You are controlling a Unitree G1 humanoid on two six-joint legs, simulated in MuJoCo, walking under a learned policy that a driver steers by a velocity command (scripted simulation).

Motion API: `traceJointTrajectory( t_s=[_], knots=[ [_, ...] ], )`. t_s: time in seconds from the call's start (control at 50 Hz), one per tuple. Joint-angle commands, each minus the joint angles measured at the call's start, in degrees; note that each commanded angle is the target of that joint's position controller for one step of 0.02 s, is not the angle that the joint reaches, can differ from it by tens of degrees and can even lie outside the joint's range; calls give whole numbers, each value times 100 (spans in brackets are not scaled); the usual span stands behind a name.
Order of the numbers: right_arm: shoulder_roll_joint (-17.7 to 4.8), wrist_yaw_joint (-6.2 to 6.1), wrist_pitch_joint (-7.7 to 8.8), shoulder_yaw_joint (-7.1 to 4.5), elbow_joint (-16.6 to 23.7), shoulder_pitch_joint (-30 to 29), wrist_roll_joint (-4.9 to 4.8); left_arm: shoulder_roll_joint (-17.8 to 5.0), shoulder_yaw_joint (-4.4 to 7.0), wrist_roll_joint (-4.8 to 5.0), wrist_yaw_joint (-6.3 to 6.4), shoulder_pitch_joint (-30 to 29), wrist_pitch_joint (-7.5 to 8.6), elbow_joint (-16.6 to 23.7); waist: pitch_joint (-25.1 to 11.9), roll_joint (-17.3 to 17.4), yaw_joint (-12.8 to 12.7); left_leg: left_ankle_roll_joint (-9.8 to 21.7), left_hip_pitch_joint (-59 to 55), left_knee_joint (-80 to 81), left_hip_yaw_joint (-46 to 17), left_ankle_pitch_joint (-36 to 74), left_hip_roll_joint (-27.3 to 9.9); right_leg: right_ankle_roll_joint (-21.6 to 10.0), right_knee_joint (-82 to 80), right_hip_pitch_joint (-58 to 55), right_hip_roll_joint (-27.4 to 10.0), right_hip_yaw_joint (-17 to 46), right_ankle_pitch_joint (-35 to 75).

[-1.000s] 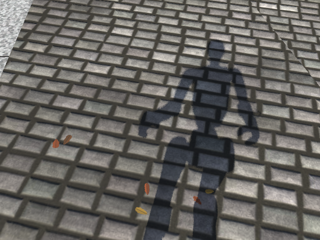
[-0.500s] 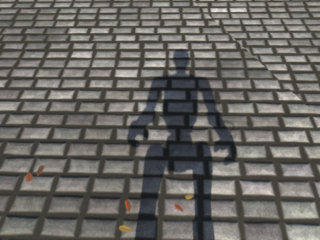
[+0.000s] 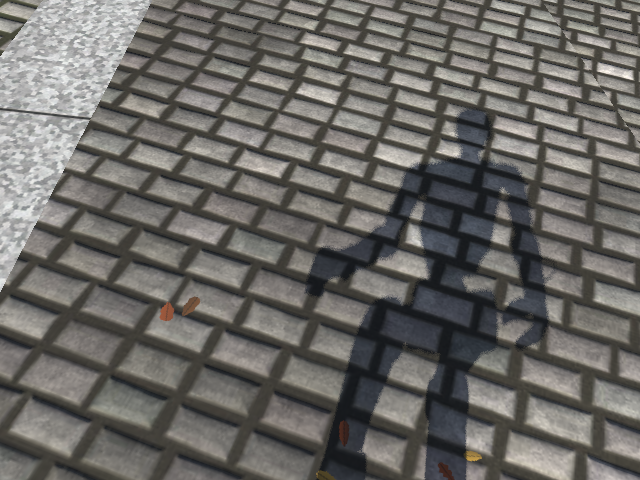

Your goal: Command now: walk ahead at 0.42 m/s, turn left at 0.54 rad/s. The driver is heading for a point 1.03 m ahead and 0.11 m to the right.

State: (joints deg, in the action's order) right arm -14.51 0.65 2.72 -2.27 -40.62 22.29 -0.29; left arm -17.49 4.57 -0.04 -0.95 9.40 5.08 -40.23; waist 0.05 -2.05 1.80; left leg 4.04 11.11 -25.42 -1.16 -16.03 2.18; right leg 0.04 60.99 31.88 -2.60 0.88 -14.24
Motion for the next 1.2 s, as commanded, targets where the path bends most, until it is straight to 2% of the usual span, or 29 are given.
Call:
traceJointTrajectory(
  t_s=[0.02,0.1,0.22,0.26,0.28,0.32,0.34,0.36,0.38,0.4,0.42,0.44,0.46,0.5,0.58,0.62,0.68,0.72,0.76,0.78,0.8,0.82,0.84,0.86,0.9,0.94,1.02,1.12,1.2],
  knots=[
    [-1062,-143,121,-279,414,-52,-12,-430,102,-57,0,-606,103,462,173,546,-40,932,-803,1516,-1699,990,-1273,164,-802,1181,-46,172,884],
    [-1067,-237,80,-305,203,255,-70,-177,-14,1,-58,-1328,115,608,300,732,168,724,-581,1409,-1302,1570,-1004,294,-2289,775,233,105,1775],
    [-1049,-294,-11,-348,-77,562,-142,-217,-46,49,-225,-2008,246,799,421,796,360,661,-981,1058,-1679,1707,-1235,113,-3295,450,335,158,2034],
    [-1075,-307,-34,-368,-130,488,-90,-302,-15,65,-251,-1761,277,697,369,971,249,578,-1214,911,-1576,2369,-1363,-52,-3363,105,328,33,1817],
    [-1114,-295,-41,-382,-117,424,-71,-417,37,64,-233,-1526,277,636,228,1083,136,509,-1368,606,-1468,3370,-1332,-180,-3360,-222,433,-118,1494],
    [-1088,-258,-68,-349,-76,287,-31,-751,193,35,-143,-329,245,363,-685,1123,-500,266,-1254,-987,-1046,5379,-974,-613,-3379,-1985,575,-384,1450],
    [-846,-248,-63,-246,53,245,76,-966,217,-52,-110,790,221,215,-1606,672,-914,128,-89,-2607,-1044,4001,-718,-1105,-3042,-3908,-375,813,1486],
    [-228,-182,-8,-69,-14,1253,3,-1325,322,-7,-166,1376,196,-95,-2509,-1398,-441,-365,2122,-4914,-789,-993,405,-2246,-3517,-5962,-1836,3889,223],
    [-713,-164,86,-107,-30,954,-71,-774,188,186,-195,1347,191,-143,-2171,-1113,-650,-342,2852,-5474,-1043,-1486,218,-2149,-4313,-5789,-1716,4762,-812],
    [-1039,-137,167,-191,205,5,-163,-569,121,206,-149,827,154,-55,-1081,-614,-713,-298,3206,-5437,-892,-1004,-126,-1852,-4409,-4887,-1494,3785,-690],
    [-1006,-136,272,-151,354,-542,-92,-549,90,124,-109,519,105,23,-622,69,-615,-260,3034,-5106,-734,-603,-331,-1669,-4521,-3991,-1235,3179,-67],
    [-947,-129,350,-165,446,-819,37,-529,70,63,-96,368,77,45,-237,355,-460,-288,2916,-4711,-617,-403,-458,-1623,-4646,-3303,-1022,2794,618],
    [-892,-108,381,-166,494,-748,79,-525,54,-5,-65,346,78,61,-239,129,-264,-323,2640,-4435,-626,-280,-581,-1658,-4739,-2954,-884,2598,1065],
    [-710,-83,374,-115,497,-611,103,-437,30,55,-20,382,58,31,-225,-100,-91,-450,2456,-3754,-526,-312,-679,-1712,-4900,-2643,-703,2251,1447],
    [-380,-63,345,62,747,-1347,154,-784,128,160,97,543,-4,-45,34,-150,-227,-689,1879,-2007,-165,380,-568,-1548,-5058,-1597,-443,1599,1477],
    [-428,-35,374,60,818,-1770,92,-865,158,177,125,745,-61,-89,53,-170,-411,-742,1449,-1284,-147,1397,-363,-1352,-4997,-1361,-309,1491,1306],
    [-610,-14,399,-14,926,-2074,10,-849,158,239,147,1068,-141,-157,5,-227,-494,-737,1084,-659,-327,1762,-233,-1132,-4668,-1577,-383,1790,753],
    [-764,-21,420,-106,950,-2012,-26,-846,165,224,156,1105,-184,-150,-42,-304,-369,-624,768,-419,-374,1498,-234,-969,-4305,-1773,-473,2082,445],
    [-917,-61,437,-237,811,-1375,-11,-634,106,173,148,1062,-209,-93,-256,-325,12,-371,-213,-111,-301,1141,-319,-714,-3560,-1604,-213,2034,487],
    [-1201,-108,448,-338,743,-616,71,-287,-17,100,119,1016,-185,13,-831,88,376,-27,-1318,-46,-985,715,-1084,-499,-2192,-1143,117,1659,111],
    [-1640,-125,356,-441,656,-86,170,123,-137,155,136,1546,-126,163,-1549,1572,270,685,-2867,389,-3107,-347,-2361,-163,-340,392,829,818,-1663],
    [-1485,-58,316,-434,527,57,97,-273,-91,289,145,1766,-112,210,-1509,2106,194,1006,-2818,825,-4614,-1705,-2756,-95,827,1341,484,755,-1953],
    [-1038,-58,315,-325,585,-210,54,-628,9,300,154,1420,-155,158,-844,1371,264,847,-2286,941,-3961,-1862,-2501,-58,1272,1552,227,838,-1380],
    [-846,-61,305,-263,586,-471,59,-686,35,228,149,1028,-194,206,-388,948,236,689,-1681,944,-2985,-1027,-2228,-27,1272,1456,65,680,-924],
    [-619,-53,310,-192,517,-831,141,-551,63,152,112,767,-242,285,0,787,8,572,-858,1185,-1876,259,-1787,-11,883,1090,-206,662,-403],
    [-613,-51,370,-217,408,-882,110,-351,28,175,61,714,-321,344,76,915,-82,600,-533,1411,-1248,919,-1670,33,639,849,-303,538,-198],
    [-872,-73,402,-323,154,-749,70,-178,-39,114,8,242,-372,539,166,601,-44,704,-677,1618,-485,1771,-1742,131,-297,1082,-353,506,460],
    [-1143,-121,316,-385,-89,-568,15,-83,-125,128,-172,-615,-294,751,351,487,230,515,-832,1671,404,1959,-1653,-1,-1804,706,-252,80,1556],
    [-1321,-121,201,-441,-290,-319,-91,-176,-109,152,-282,-1103,-291,1012,485,518,276,358,-1411,1380,751,2634,-1822,-274,-2389,594,-110,-217,1098]
  ],
)
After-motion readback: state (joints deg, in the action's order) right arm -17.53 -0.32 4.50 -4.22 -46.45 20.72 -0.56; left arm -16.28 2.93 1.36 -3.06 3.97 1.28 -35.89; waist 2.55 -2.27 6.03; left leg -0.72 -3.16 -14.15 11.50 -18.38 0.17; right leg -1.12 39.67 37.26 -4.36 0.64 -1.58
